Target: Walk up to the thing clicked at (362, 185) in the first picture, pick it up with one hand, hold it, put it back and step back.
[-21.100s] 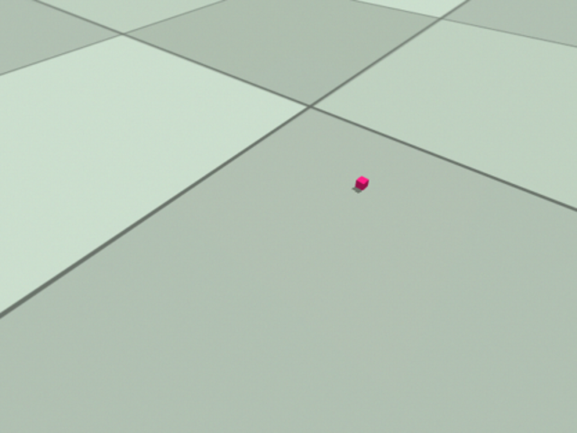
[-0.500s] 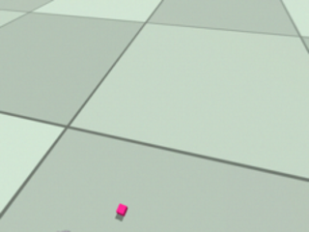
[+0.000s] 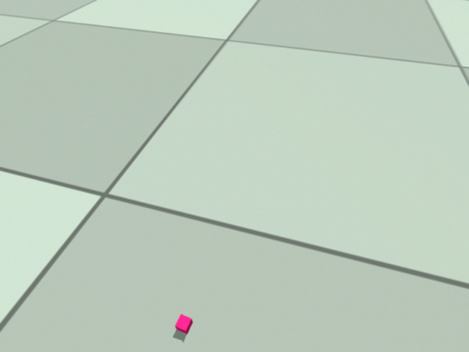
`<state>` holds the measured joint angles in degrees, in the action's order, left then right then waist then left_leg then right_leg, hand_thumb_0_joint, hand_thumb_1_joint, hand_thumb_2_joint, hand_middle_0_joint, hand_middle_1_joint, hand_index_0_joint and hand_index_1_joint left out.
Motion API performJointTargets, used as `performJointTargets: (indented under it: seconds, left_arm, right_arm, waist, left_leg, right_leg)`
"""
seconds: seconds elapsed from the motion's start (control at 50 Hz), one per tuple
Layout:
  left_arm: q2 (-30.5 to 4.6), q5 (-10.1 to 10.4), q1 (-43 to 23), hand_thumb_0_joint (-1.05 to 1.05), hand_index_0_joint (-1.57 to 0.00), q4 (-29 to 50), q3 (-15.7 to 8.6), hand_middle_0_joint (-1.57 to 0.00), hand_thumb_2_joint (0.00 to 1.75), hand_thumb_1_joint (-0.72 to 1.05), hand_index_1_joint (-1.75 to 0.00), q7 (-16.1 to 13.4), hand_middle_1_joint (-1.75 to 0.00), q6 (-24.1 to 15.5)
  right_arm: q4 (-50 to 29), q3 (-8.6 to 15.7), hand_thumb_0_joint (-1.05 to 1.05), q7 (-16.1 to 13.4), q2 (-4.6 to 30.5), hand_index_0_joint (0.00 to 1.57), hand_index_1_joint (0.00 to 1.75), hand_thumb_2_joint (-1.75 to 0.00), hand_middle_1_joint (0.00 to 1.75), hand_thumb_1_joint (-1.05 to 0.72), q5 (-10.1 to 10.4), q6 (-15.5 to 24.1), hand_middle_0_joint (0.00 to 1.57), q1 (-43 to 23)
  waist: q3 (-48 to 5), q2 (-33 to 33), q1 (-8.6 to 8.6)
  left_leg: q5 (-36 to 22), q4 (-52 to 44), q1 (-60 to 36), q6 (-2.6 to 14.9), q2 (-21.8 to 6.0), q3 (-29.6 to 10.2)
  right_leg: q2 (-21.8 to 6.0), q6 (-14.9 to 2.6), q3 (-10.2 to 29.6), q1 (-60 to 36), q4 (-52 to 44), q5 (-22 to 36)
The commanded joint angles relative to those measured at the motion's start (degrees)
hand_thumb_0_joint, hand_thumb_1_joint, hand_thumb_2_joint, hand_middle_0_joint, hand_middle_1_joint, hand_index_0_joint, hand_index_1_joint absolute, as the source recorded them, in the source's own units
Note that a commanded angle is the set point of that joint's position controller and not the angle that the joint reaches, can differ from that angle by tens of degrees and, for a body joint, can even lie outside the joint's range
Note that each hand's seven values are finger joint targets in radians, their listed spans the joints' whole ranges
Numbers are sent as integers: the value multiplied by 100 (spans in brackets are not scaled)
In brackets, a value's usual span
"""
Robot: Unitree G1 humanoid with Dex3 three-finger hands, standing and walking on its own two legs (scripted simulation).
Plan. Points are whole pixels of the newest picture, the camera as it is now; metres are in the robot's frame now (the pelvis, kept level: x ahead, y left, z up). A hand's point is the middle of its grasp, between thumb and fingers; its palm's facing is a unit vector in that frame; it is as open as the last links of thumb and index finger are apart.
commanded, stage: walk up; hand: left
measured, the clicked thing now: (184, 324) +0.40 +0.24 -0.76
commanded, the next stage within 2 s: stand in 0.42 s
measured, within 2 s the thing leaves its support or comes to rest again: neither
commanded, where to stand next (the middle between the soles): +0.02 +0.00 m, yaw +1 degrees
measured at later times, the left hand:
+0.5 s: hand out of the picture +0.09 +0.26 -0.16, palm faces -0.01 -0.94 -0.34, open 7.4 cm
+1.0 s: hand out of the picture +0.09 +0.25 -0.15, palm faces -0.03 -0.94 -0.35, open 7.4 cm
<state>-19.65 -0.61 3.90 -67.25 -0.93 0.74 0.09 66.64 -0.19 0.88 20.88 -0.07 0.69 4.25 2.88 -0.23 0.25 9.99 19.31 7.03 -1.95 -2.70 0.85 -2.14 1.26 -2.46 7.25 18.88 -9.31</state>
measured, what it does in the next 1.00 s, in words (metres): stands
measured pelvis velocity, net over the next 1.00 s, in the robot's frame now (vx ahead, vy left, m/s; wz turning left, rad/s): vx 0.01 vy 0.00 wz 0.00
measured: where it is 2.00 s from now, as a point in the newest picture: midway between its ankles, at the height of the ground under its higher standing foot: outside the picture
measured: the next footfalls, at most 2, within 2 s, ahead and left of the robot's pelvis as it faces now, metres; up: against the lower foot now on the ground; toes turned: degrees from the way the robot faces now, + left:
none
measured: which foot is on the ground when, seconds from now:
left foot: down 0.00-1.00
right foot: down 0.00-1.00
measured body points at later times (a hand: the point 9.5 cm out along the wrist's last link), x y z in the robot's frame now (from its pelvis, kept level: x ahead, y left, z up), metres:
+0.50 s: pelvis +0.01 +0.00 +0.00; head +0.01 +0.00 +0.45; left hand +0.09 +0.30 -0.13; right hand +0.09 -0.30 -0.13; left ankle +0.01 +0.14 -0.75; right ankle +0.01 -0.13 -0.75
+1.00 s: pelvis +0.01 +0.00 +0.00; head +0.01 +0.00 +0.45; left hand +0.09 +0.30 -0.13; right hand +0.08 -0.30 -0.13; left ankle +0.01 +0.14 -0.75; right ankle +0.01 -0.13 -0.75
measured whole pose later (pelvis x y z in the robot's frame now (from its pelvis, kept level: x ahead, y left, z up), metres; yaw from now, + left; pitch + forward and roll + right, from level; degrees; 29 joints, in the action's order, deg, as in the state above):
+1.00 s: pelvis +0.01 +0.00 +0.00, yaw +0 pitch -2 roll +0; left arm -20.1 -0.9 6.0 -64.5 0.1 0.4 -0.4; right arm 65.7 0.1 0.9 20.5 -0.6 0.4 5.9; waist 2.5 -0.3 -0.2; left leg 9.7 17.6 5.5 -1.9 -2.4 1.0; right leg -2.5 1.4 -2.3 6.4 18.5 -9.7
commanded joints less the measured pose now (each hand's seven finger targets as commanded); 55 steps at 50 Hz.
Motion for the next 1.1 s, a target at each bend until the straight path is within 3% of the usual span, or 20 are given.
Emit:
performJointTargets:
  seconds: [0.0, 0.36, 0.46, 0.54, 0.66, 1.04, 1.08]
  left_arm:
    - [-1265, 16, -330, 0, -20, 348, -225, -20, 90, 90, -30, -67, -30, -165]
    - [-1207, 5, -208, 0, -20, 438, -228, -20, 90, 90, -30, -84, -30, -146]
    - [-1233, -12, -124, 0, -20, 493, -172, -20, 90, 90, -30, -106, -30, -195]
    - [-1246, 13, -119, 0, -20, 522, -155, -20, 90, 90, -30, -103, -30, -192]
    - [-1271, 9, -80, 0, -20, 567, -133, -20, 90, 90, -30, -102, -30, -205]
    - [-1339, 15, -53, 0, -20, 610, -126, -20, 90, 90, -30, -102, -30, -183]
    - [-1340, -1, -13, 0, -20, 621, -115, -20, 90, 90, -30, -101, -30, -199]
  right_arm:
    - [-310, 220, 0, -94, 1175, 20, 30, -90, 30, -90, 2, 94, 20, -232]
    - [-357, 246, 0, -106, 1139, 20, 30, -90, 30, -90, -14, 77, 20, -237]
    - [-379, 267, 0, -114, 1164, 20, 30, -90, 30, -90, -58, 93, 20, -229]
    - [-389, 246, 0, -105, 1149, 20, 30, -90, 30, -90, -46, 91, 20, -201]
    - [-417, 247, 0, -101, 1152, 20, 30, -90, 30, -90, -51, 101, 20, -200]
    - [-418, 248, 0, -89, 1145, 20, 30, -90, 30, -90, -60, 72, 20, -77]
    - [-442, 262, 0, -86, 1169, 20, 30, -90, 30, -90, -61, 73, 20, -77]
  waist:
    - [-541, 80, -33]
    - [-473, 34, -15]
    - [-542, -10, -29]
    - [-487, -36, -36]
    - [-589, 18, -25]
    - [-302, 69, -38]
    - [-495, 14, -45]
  left_leg:
    - [-629, -268, -125, 261, -519, -378]
    - [-670, -344, -35, 262, -496, -436]
    - [-978, -379, -171, 224, -559, -437]
    - [-816, -400, -135, 213, -533, -401]
    - [-1057, -367, -274, 225, -559, -391]
    - [-404, -469, -43, 207, -516, -406]
    - [-627, -394, -167, 239, -537, -399]
  right_leg:
    - [-556, -188, 485, -75, -404, 372]
    - [-569, -154, 443, -177, -364, 542]
    - [-604, -152, 444, -223, -305, 712]
    - [-620, -153, 472, -196, -351, 653]
    - [-641, -160, 477, -234, -305, 872]
    - [-601, -184, 519, -67, -411, 218]
    - [-627, -192, 518, -146, -370, 515]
